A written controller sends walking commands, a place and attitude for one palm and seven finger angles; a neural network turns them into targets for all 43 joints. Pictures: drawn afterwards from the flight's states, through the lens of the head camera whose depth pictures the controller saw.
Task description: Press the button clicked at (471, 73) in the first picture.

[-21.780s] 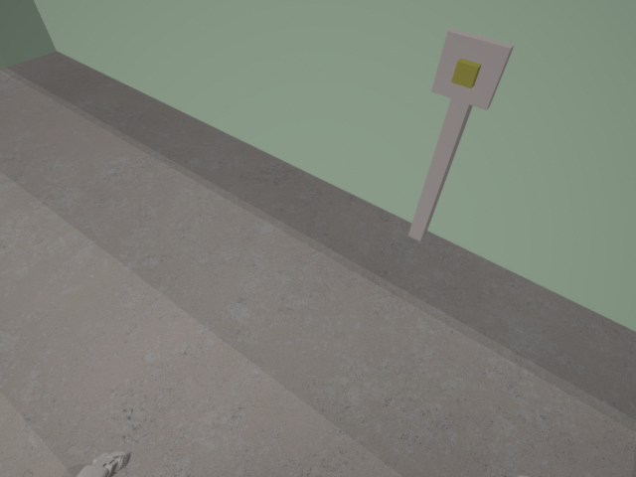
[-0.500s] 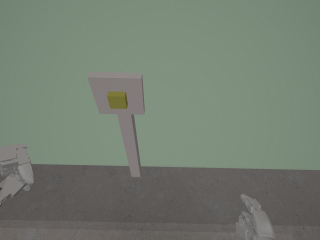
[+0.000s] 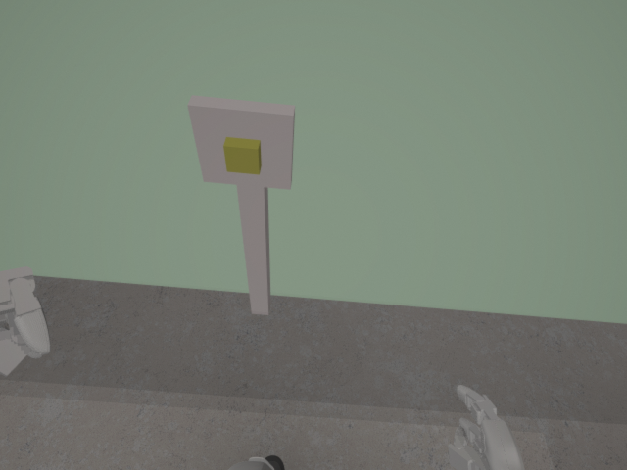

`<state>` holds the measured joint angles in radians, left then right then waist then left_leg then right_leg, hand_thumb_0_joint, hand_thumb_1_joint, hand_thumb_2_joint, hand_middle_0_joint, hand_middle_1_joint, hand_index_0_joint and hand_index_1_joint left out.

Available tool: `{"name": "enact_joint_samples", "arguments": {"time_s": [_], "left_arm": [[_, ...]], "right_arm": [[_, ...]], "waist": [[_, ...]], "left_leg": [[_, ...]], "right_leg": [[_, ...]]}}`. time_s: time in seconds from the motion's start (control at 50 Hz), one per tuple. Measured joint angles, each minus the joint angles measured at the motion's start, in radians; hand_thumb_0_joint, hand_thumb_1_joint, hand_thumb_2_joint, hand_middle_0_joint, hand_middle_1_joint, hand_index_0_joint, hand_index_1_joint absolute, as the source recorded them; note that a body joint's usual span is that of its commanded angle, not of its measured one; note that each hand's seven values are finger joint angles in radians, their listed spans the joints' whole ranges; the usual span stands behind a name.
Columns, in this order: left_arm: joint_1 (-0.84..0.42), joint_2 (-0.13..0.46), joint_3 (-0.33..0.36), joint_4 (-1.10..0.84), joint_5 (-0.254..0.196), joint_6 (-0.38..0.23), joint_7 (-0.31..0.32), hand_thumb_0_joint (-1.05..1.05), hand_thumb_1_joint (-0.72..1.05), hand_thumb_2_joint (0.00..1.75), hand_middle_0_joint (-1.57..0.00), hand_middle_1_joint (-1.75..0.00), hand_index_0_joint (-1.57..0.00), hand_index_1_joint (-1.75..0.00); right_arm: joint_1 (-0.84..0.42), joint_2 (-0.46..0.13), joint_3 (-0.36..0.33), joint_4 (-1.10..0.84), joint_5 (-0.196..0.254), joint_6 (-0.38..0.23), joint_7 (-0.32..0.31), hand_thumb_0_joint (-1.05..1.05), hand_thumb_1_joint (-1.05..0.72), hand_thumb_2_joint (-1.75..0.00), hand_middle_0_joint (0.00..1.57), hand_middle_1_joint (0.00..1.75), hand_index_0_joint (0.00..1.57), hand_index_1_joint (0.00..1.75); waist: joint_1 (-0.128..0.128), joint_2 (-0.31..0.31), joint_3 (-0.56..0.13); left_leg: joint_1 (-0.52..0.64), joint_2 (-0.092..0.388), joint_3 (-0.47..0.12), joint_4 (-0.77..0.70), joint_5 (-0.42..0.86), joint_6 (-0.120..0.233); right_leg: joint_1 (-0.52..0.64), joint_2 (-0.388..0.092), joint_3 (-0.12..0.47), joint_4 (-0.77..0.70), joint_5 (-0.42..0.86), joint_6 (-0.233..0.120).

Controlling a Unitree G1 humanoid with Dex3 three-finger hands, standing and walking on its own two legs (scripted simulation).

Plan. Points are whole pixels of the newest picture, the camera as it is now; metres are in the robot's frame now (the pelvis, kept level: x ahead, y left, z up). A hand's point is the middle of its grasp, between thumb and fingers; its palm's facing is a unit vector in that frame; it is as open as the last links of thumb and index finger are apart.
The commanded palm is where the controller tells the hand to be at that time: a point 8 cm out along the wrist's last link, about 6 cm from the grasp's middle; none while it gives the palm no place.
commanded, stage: step back with the hand held close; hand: left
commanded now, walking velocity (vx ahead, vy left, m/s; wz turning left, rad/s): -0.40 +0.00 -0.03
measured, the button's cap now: (243, 155) +0.63 +0.18 -0.01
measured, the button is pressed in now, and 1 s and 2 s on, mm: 0 0 0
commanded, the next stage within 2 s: stop stepping back and stand still in 0.34 s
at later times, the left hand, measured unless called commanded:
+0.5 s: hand out of the picture +0.10 +0.26 +0.14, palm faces +0.32 -0.87 -0.38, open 3.1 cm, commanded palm +0.01 +0.29 +0.19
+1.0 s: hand out of the picture -0.01 +0.27 +0.15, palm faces +0.40 -0.86 -0.31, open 3.1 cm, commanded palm -0.07 +0.31 +0.19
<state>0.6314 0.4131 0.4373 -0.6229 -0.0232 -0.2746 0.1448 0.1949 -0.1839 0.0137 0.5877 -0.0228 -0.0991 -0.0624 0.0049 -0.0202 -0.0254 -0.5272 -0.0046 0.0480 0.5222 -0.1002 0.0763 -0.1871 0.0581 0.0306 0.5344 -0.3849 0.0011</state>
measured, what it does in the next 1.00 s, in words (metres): walks backwards: left foot, then right foot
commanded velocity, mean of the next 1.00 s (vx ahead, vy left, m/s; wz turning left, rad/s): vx -0.04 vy -0.03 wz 0.01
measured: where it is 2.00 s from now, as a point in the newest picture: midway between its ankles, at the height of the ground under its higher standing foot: outside the picture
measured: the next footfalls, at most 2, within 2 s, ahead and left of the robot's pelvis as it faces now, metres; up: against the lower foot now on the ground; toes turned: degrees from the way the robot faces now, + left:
left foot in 0.40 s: -0.01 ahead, +0.10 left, +0.00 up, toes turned +0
right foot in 0.72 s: -0.18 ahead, -0.09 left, +0.00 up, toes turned +2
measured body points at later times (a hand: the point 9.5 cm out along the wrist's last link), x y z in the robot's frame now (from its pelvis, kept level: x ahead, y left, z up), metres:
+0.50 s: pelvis -0.12 +0.01 +0.01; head -0.08 +0.06 +0.45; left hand +0.08 +0.30 +0.16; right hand +0.07 -0.23 -0.06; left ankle -0.05 +0.10 -0.73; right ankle -0.13 -0.12 -0.71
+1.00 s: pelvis -0.20 +0.03 +0.00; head -0.23 +0.07 +0.44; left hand -0.03 +0.32 +0.16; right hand -0.09 -0.23 -0.08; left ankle -0.18 +0.14 -0.73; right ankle -0.26 -0.09 -0.72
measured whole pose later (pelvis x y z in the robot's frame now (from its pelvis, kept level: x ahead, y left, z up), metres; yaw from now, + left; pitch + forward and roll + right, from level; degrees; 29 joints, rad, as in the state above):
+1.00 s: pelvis -0.20 +0.03 +0.00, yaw -1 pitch -1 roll +0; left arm 0.56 0.33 0.31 -0.53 -0.02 -0.15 0.17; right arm 0.30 -0.23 -0.01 0.69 -0.01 -0.10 -0.10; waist -0.02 -0.07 -0.06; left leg -0.33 0.03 0.08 0.63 -0.30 0.03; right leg -0.22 -0.03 -0.05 0.70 -0.46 0.00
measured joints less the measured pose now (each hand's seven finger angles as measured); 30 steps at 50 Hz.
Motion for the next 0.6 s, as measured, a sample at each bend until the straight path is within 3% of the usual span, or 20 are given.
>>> {"name": "enact_joint_samples", "arguments": {"time_s": [0.08, 0.16, 0.2, 0.24, 0.3, 0.34, 0.38, 0.4, 0.42, 0.46, 0.54, 0.6], "left_arm": [[-0.045, -0.007, -0.051, -0.007, -0.010, -0.002, -0.021, 0.02, 0.89, 0.90, -1.30, -1.50, -1.30, -1.50], [-0.016, 0.048, -0.059, -0.064, -0.030, 0.004, -0.040, 0.02, 0.89, 0.90, -1.30, -1.50, -1.30, -1.50], [0.026, 0.078, -0.038, -0.085, -0.042, 0.001, -0.045, 0.02, 0.89, 0.90, -1.30, -1.50, -1.30, -1.50], [0.065, 0.096, -0.019, -0.087, -0.048, -0.005, -0.046, 0.02, 0.89, 0.90, -1.30, -1.50, -1.30, -1.50], [0.081, 0.077, -0.016, -0.042, -0.039, -0.005, -0.032, 0.02, 0.88, 0.90, -1.30, -1.50, -1.31, -1.50], [0.054, 0.037, -0.021, 0.015, -0.027, 0.008, -0.021, 0.01, 0.88, 0.90, -1.30, -1.50, -1.31, -1.50], [-0.007, -0.008, -0.038, 0.075, -0.017, 0.024, -0.011, 0.01, 0.89, 0.90, -1.30, -1.50, -1.31, -1.50], [-0.042, -0.028, -0.052, 0.096, -0.013, 0.033, -0.007, 0.01, 0.89, 0.90, -1.30, -1.50, -1.31, -1.50], [-0.082, -0.039, -0.066, 0.115, -0.010, 0.042, -0.005, 0.01, 0.89, 0.90, -1.30, -1.50, -1.31, -1.50], [-0.138, -0.036, -0.084, 0.133, -0.005, 0.058, -0.003, 0.01, 0.89, 0.90, -1.30, -1.50, -1.31, -1.50], [-0.078, 0.003, -0.103, 0.018, -0.010, 0.092, -0.017, 0.02, 0.89, 0.90, -1.30, -1.50, -1.30, -1.50], [0.025, 0.049, -0.082, -0.124, -0.016, 0.085, -0.012, 0.03, 0.89, 0.90, -1.30, -1.50, -1.30, -1.50]], "right_arm": [[-0.102, -0.006, -0.002, 0.015, -0.003, -0.003, 0.016, 0.01, -0.90, -0.90, 0.20, 0.30, 0.21, 0.30], [-0.125, 0.004, -0.001, 0.001, 0.013, 0.017, 0.029, 0.01, -0.90, -0.90, 0.20, 0.30, 0.21, 0.30], [-0.107, 0.003, 0.001, -0.014, 0.020, 0.031, 0.030, 0.01, -0.90, -0.90, 0.20, 0.30, 0.21, 0.30], [-0.074, -0.001, -0.002, -0.014, 0.029, 0.044, 0.024, 0.01, -0.90, -0.90, 0.20, 0.30, 0.21, 0.30], [-0.018, -0.013, -0.023, 0.023, 0.026, 0.063, 0.013, 0.01, -0.90, -0.90, 0.20, 0.30, 0.21, 0.30], [0.004, -0.024, -0.031, 0.043, 0.019, 0.080, -0.003, 0.01, -0.90, -0.90, 0.20, 0.30, 0.21, 0.30], [0.006, -0.044, -0.029, 0.047, 0.016, 0.084, -0.021, 0.01, -0.90, -0.90, 0.20, 0.30, 0.21, 0.30], [0.000, -0.058, -0.028, 0.043, 0.017, 0.081, -0.028, 0.01, -0.90, -0.90, 0.20, 0.30, 0.21, 0.30], [-0.014, -0.061, -0.030, 0.046, 0.018, 0.077, -0.032, 0.01, -0.90, -0.90, 0.20, 0.30, 0.20, 0.30], [-0.058, -0.042, -0.029, 0.045, 0.022, 0.073, -0.024, 0.01, -0.90, -0.90, 0.20, 0.30, 0.20, 0.30], [-0.076, 0.008, -0.003, -0.012, 0.008, 0.009, 0.009, 0.02, -0.90, -0.90, 0.20, 0.30, 0.20, 0.30], [-0.040, 0.040, 0.016, -0.037, 0.012, -0.031, 0.028, 0.01, -0.90, -0.90, 0.20, 0.30, 0.21, 0.30]], "waist": [[0.011, 0.019, 0.088], [-0.002, 0.025, 0.114], [-0.015, 0.034, 0.094], [-0.025, 0.034, 0.054], [-0.007, 0.007, -0.030], [0.005, -0.006, -0.066], [0.005, -0.001, -0.062], [0.001, 0.014, -0.046], [-0.004, 0.010, -0.022], [0.011, -0.038, 0.048], [-0.005, -0.054, 0.102], [-0.018, -0.046, 0.079]], "left_leg": [[-0.020, 0.029, 0.010, -0.056, 0.076, -0.009], [-0.006, 0.049, 0.004, -0.085, 0.126, -0.019], [-0.005, 0.058, -0.007, -0.074, 0.129, -0.026], [-0.022, 0.046, -0.028, 0.000, 0.008, -0.048], [-0.041, -0.008, -0.060, 0.290, -0.196, -0.079], [0.005, -0.014, -0.054, 0.338, -0.231, -0.086], [0.089, -0.001, -0.058, 0.209, -0.191, -0.086], [0.135, 0.014, -0.065, 0.108, -0.108, -0.078], [0.147, 0.008, -0.066, 0.056, -0.117, -0.058], [0.145, -0.017, -0.037, 0.019, -0.097, -0.029], [0.121, 0.009, -0.022, -0.040, -0.014, -0.019], [0.111, 0.032, -0.025, -0.072, 0.024, -0.025]], "right_leg": [[-0.015, 0.020, 0.005, -0.073, 0.023, -0.008], [-0.036, 0.042, 0.001, -0.033, 0.039, -0.012], [-0.032, 0.054, -0.008, -0.022, 0.039, -0.022], [-0.021, 0.051, -0.014, -0.023, 0.040, -0.028], [-0.007, 0.017, 0.005, -0.042, 0.050, -0.026], [-0.003, -0.003, 0.017, -0.064, 0.067, -0.015], [-0.014, -0.010, 0.008, -0.065, 0.080, -0.002], [-0.029, -0.005, -0.006, -0.053, 0.081, 0.005], [-0.051, -0.013, -0.015, -0.031, 0.079, 0.013], [-0.108, -0.036, 0.014, 0.039, 0.076, 0.024], [-0.212, -0.005, 0.014, 0.271, -0.076, 0.022], [-0.182, -0.010, -0.021, 0.280, -0.084, 0.021]]}}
